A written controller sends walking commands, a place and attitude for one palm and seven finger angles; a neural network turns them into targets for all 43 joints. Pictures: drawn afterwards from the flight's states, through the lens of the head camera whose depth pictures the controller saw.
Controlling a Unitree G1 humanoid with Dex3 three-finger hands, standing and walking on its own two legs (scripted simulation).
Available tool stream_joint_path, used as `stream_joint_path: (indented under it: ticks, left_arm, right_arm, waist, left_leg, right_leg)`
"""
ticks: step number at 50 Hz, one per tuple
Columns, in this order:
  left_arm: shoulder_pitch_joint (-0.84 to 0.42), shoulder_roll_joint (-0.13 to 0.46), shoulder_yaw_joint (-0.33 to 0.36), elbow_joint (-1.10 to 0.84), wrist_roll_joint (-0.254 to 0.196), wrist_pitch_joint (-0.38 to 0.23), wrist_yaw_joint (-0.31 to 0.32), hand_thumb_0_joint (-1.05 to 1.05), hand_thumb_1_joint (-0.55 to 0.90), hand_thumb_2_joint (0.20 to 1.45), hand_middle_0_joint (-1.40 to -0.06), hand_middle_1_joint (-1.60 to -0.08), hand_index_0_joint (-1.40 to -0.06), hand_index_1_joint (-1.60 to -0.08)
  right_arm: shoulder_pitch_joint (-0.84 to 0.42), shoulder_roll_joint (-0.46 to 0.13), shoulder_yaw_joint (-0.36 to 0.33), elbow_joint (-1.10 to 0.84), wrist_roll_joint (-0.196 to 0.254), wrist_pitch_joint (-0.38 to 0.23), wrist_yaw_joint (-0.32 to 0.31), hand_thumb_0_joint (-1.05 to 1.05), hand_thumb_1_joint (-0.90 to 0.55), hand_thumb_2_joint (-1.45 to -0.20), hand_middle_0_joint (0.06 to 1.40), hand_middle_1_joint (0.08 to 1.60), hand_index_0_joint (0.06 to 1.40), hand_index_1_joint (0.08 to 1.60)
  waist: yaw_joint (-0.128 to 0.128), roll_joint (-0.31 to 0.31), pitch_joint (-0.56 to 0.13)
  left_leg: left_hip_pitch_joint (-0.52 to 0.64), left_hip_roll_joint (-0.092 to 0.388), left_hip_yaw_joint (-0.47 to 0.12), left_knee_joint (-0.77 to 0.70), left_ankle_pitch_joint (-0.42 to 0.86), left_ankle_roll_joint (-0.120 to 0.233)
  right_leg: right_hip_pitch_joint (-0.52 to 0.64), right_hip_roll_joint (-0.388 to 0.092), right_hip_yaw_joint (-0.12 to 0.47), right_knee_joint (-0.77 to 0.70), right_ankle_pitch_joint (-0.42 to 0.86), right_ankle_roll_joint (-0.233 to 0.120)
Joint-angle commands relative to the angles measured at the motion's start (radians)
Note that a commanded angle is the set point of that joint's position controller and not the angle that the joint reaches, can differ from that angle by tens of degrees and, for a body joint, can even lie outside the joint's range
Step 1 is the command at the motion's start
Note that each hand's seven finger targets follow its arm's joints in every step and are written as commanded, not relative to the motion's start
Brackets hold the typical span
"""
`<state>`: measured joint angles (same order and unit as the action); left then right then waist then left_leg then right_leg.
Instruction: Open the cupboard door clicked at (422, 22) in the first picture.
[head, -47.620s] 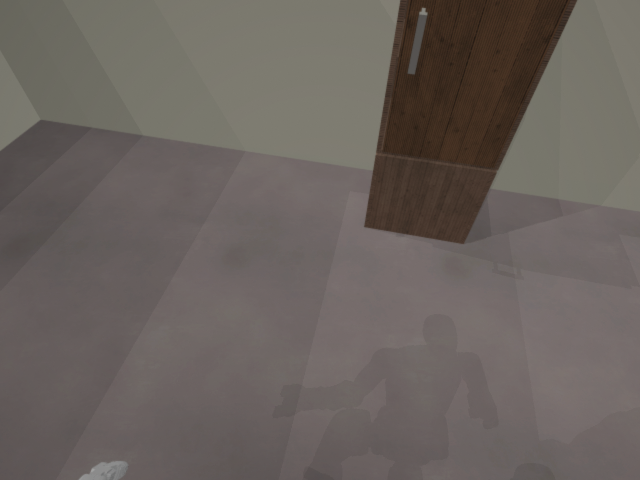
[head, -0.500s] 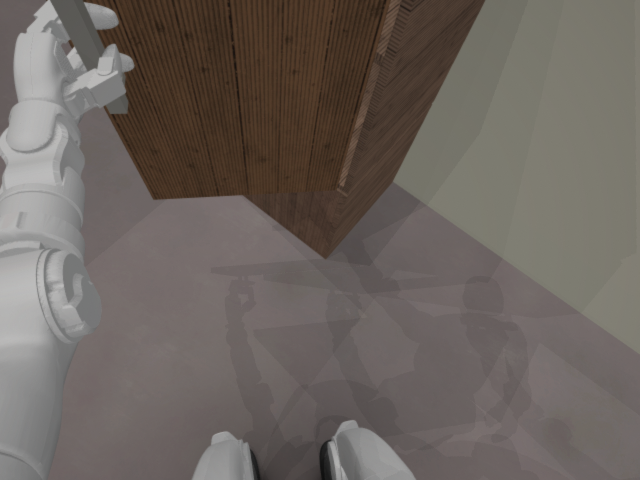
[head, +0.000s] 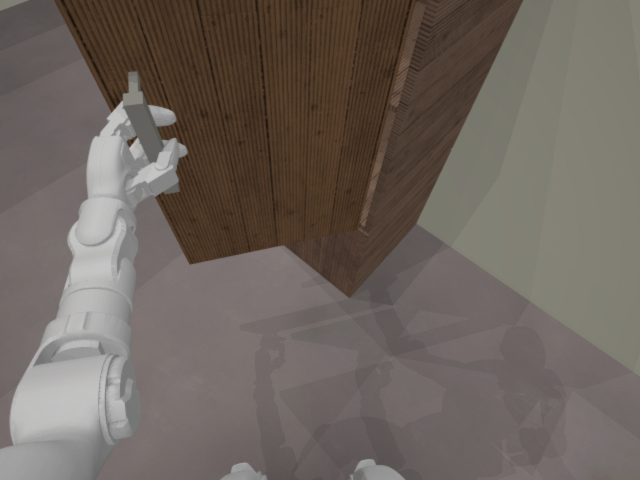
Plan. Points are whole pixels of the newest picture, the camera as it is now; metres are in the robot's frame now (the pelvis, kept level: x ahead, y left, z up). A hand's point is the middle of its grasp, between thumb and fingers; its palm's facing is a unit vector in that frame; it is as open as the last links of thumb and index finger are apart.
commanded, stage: pull the door open along its arc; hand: left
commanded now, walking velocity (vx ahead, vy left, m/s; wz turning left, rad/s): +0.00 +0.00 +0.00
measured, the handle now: (154, 137) +0.54 +0.17 +0.09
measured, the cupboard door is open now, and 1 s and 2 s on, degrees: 56 74 89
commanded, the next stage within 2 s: open thumb and fingers to let go in 1.22 s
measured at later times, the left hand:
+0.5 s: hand (209, 208) +0.42 +0.10 +0.09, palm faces +0.46 -0.89 -0.01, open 5.7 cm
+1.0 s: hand (218, 224) +0.40 +0.09 +0.09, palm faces +0.40 -0.92 +0.02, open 5.8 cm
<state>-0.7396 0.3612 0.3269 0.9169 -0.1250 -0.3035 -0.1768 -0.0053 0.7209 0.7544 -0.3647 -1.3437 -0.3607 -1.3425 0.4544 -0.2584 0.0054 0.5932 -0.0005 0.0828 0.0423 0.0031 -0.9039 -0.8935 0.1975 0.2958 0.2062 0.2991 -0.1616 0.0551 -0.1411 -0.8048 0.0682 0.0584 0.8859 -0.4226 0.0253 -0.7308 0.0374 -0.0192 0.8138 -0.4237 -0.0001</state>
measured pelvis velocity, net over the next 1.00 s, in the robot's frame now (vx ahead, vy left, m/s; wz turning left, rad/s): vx -0.01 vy -0.03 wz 0.03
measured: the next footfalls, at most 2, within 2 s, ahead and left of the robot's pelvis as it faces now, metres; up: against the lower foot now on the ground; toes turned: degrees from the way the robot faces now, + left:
none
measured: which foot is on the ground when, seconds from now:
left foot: down 0.00-1.00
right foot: down 0.00-1.00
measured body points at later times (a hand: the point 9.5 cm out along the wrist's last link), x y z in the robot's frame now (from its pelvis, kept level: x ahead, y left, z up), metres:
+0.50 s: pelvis -0.03 -0.03 +0.00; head +0.03 -0.03 +0.44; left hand +0.39 +0.14 +0.09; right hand +0.08 -0.26 -0.13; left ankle -0.01 +0.10 -0.69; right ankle -0.03 -0.12 -0.69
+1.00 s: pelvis -0.01 -0.03 +0.01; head +0.04 -0.04 +0.46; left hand +0.37 +0.13 +0.09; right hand +0.05 -0.28 -0.12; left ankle -0.01 +0.10 -0.69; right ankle -0.03 -0.12 -0.69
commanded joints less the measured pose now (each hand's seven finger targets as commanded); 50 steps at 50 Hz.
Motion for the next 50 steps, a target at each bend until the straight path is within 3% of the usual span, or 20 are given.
stream_joint_path:
  ticks: [1, 2, 4, 6, 10, 12, 14, 16, 26, 30, 32, 33, 36, 39, 41, 47, 50]
  left_arm:
    - [-0.038, 0.117, 0.138, -0.408, -0.110, -0.041, 0.166, 0.000, 0.900, 0.900, -0.400, -1.350, -0.400, -1.350]
    - [0.014, -0.032, 0.001, -0.428, -0.087, -0.021, 0.235, 0.000, 0.900, 0.900, -0.400, -1.350, -0.400, -1.350]
    - [-0.028, -0.064, -0.016, -0.473, -0.038, -0.009, 0.365, 0.000, 0.900, 0.900, -0.400, -1.350, -0.400, -1.350]
    - [-0.096, -0.117, -0.047, -0.502, 0.027, -0.008, 0.488, 0.000, 0.900, 0.900, -0.400, -1.350, -0.400, -1.350]
    - [-0.302, -0.227, -0.130, -0.423, 0.172, 0.002, 0.721, 0.000, 0.900, 0.900, -0.400, -1.350, -0.400, -1.350]
    - [-0.322, -0.271, -0.181, -0.379, 0.226, 0.000, 0.775, 0.000, 0.900, 0.900, -0.400, -1.350, -0.400, -1.350]
    - [-0.369, -0.283, -0.215, -0.377, 0.252, -0.018, 0.778, 0.000, 0.900, 0.900, -0.400, -1.350, -0.400, -1.350]
    - [-0.405, -0.297, -0.232, -0.356, 0.241, -0.036, 0.762, 0.000, 0.900, 0.900, -0.400, -1.350, -0.400, -1.350]
    - [-0.429, -0.230, -0.169, -0.226, 0.172, -0.121, 0.689, 0.000, 0.900, 0.900, -0.400, -1.350, -0.400, -1.350]
    - [-0.444, -0.190, -0.136, -0.209, 0.168, -0.141, 0.681, 0.000, 0.900, 0.900, -0.400, -1.350, -0.400, -1.350]
    - [-0.436, -0.194, -0.135, -0.170, 0.168, -0.145, 0.678, 0.000, 0.900, 0.900, -0.400, -1.350, -0.400, -1.350]
    - [-0.423, -0.185, -0.121, -0.177, 0.165, -0.151, 0.676, 0.000, 0.900, 0.900, -0.400, -1.350, -0.400, -1.350]
    - [-0.370, -0.189, -0.124, -0.209, 0.161, -0.163, 0.666, 0.000, 0.900, 0.900, -0.400, -1.350, -0.400, -1.350]
    - [-0.273, -0.199, -0.122, -0.218, 0.149, -0.157, 0.658, 0.000, 0.900, 0.900, -0.400, -1.350, -0.400, -1.350]
    - [-0.209, -0.219, -0.138, -0.263, 0.142, -0.147, 0.655, 0.000, 0.900, 0.900, -0.400, -1.350, -0.400, -1.350]
    - [0.061, -0.319, -0.228, -0.448, 0.131, -0.091, 0.660, 0.000, 0.900, 0.900, -0.400, -1.350, -0.400, -1.350]
    - [0.222, -0.374, -0.287, -0.586, 0.128, -0.053, 0.672, 0.000, 0.900, 0.900, -0.400, -1.350, -0.400, -1.350]
  right_arm:
    - [0.027, -0.123, -0.069, -0.114, 0.010, -0.046, -0.004, 0.000, -0.900, -0.900, 0.200, 0.300, 0.200, 0.300]
    - [0.002, -0.113, -0.064, -0.114, 0.011, -0.059, 0.006, 0.000, -0.900, -0.900, 0.200, 0.300, 0.200, 0.300]
    - [-0.004, -0.116, -0.069, -0.087, -0.003, -0.072, 0.012, 0.000, -0.900, -0.900, 0.200, 0.300, 0.200, 0.300]
    - [-0.024, -0.105, -0.075, -0.065, -0.022, -0.079, 0.013, 0.000, -0.900, -0.900, 0.200, 0.300, 0.200, 0.300]
    - [-0.074, -0.082, -0.074, -0.013, -0.064, -0.089, 0.004, 0.000, -0.900, -0.900, 0.200, 0.300, 0.200, 0.300]
    - [-0.089, -0.079, -0.075, -0.002, -0.080, -0.093, 0.003, 0.000, -0.900, -0.900, 0.200, 0.300, 0.200, 0.300]
    - [-0.089, -0.077, -0.080, 0.005, -0.088, -0.094, -0.005, 0.000, -0.900, -0.900, 0.200, 0.300, 0.200, 0.300]
    - [-0.107, -0.070, -0.077, 0.007, -0.085, -0.097, -0.012, 0.000, -0.900, -0.900, 0.200, 0.300, 0.200, 0.300]
    - [-0.104, -0.070, -0.065, 0.039, -0.073, -0.130, -0.037, 0.000, -0.900, -0.900, 0.200, 0.300, 0.200, 0.300]
    - [-0.080, -0.076, -0.070, 0.055, -0.072, -0.134, -0.039, 0.000, -0.900, -0.900, 0.200, 0.300, 0.200, 0.300]
    - [-0.068, -0.079, -0.072, 0.063, -0.072, -0.135, -0.037, 0.000, -0.900, -0.900, 0.200, 0.300, 0.200, 0.300]
    - [-0.060, -0.082, -0.074, 0.060, -0.074, -0.138, -0.035, 0.000, -0.900, -0.900, 0.200, 0.300, 0.200, 0.300]
    - [-0.049, -0.084, -0.080, 0.057, -0.071, -0.138, -0.028, 0.000, -0.900, -0.900, 0.200, 0.300, 0.200, 0.300]
    - [-0.049, -0.090, -0.083, 0.046, -0.069, -0.137, -0.023, 0.000, -0.900, -0.900, 0.200, 0.300, 0.200, 0.300]
    - [-0.056, -0.090, -0.086, 0.032, -0.063, -0.133, -0.018, 0.000, -0.900, -0.900, 0.200, 0.300, 0.200, 0.300]
    - [-0.105, -0.081, -0.086, -0.022, -0.053, -0.125, -0.004, 0.000, -0.900, -0.900, 0.200, 0.300, 0.200, 0.300]
    - [-0.142, -0.070, -0.082, -0.058, -0.050, -0.119, 0.003, 0.000, -0.900, -0.900, 0.200, 0.300, 0.200, 0.300]
  waist:
    - [0.169, -0.008, -0.413]
    - [0.131, -0.010, -0.357]
    - [0.108, -0.069, -0.293]
    - [0.097, -0.041, -0.320]
    - [0.048, -0.055, -0.277]
    - [0.040, -0.045, -0.295]
    - [0.025, -0.080, -0.342]
    - [0.028, -0.052, -0.347]
    - [0.034, -0.110, -0.314]
    - [0.041, -0.090, -0.336]
    - [0.035, -0.112, -0.311]
    - [0.046, -0.116, -0.330]
    - [0.062, -0.087, -0.365]
    - [0.076, -0.121, -0.346]
    - [0.090, -0.109, -0.344]
    - [0.132, -0.092, -0.307]
    - [0.152, -0.121, -0.284]
  left_leg:
    - [0.349, -0.048, -0.036, -0.080, 0.604, -0.009]
    - [0.357, -0.048, -0.034, -0.094, 0.587, -0.016]
    - [0.342, -0.044, -0.040, -0.098, 0.536, -0.018]
    - [0.354, -0.048, -0.043, -0.089, 0.503, -0.023]
    - [0.318, -0.051, -0.061, -0.078, 0.358, -0.022]
    - [0.315, -0.057, -0.058, -0.071, 0.314, -0.019]
    - [0.327, -0.057, -0.061, -0.062, 0.312, -0.015]
    - [0.328, -0.061, -0.059, -0.065, 0.292, -0.017]
    - [0.240, -0.078, -0.046, -0.084, 0.174, -0.003]
    - [0.241, -0.079, -0.043, -0.093, 0.188, -0.003]
    - [0.231, -0.079, -0.040, -0.097, 0.180, -0.001]
    - [0.229, -0.083, -0.037, -0.100, 0.186, 0.000]
    - [0.255, -0.080, -0.031, -0.105, 0.237, -0.003]
    - [0.257, -0.078, -0.027, -0.117, 0.248, -0.001]
    - [0.273, -0.076, -0.019, -0.125, 0.274, -0.004]
    - [0.339, -0.067, -0.009, -0.157, 0.337, -0.011]
    - [0.372, -0.062, -0.008, -0.172, 0.386, -0.013]
  right_leg:
    - [0.291, 0.032, -0.045, -0.058, 0.594, -0.008]
    - [0.274, 0.033, -0.051, -0.063, 0.579, -0.004]
    - [0.242, 0.031, -0.061, -0.067, 0.535, -0.004]
    - [0.227, 0.021, -0.049, -0.055, 0.512, -0.004]
    - [0.140, 0.003, -0.043, -0.054, 0.363, -0.007]
    - [0.119, -0.002, -0.037, -0.058, 0.322, -0.010]
    - [0.133, -0.003, -0.032, -0.058, 0.330, -0.012]
    - [0.139, -0.009, -0.025, -0.063, 0.322, -0.013]
    - [0.195, -0.019, 0.013, -0.117, 0.268, 0.000]
    - [0.215, -0.021, 0.019, -0.120, 0.285, 0.000]
    - [0.206, -0.020, 0.017, -0.127, 0.277, 0.002]
    - [0.226, -0.019, 0.018, -0.126, 0.284, 0.002]
    - [0.255, -0.017, 0.014, -0.116, 0.346, -0.003]
    - [0.274, -0.011, 0.012, -0.128, 0.364, -0.003]
    - [0.294, -0.012, 0.009, -0.128, 0.396, -0.005]
    - [0.334, -0.008, -0.012, -0.136, 0.440, -0.015]
    - [0.371, -0.011, -0.024, -0.136, 0.486, -0.018]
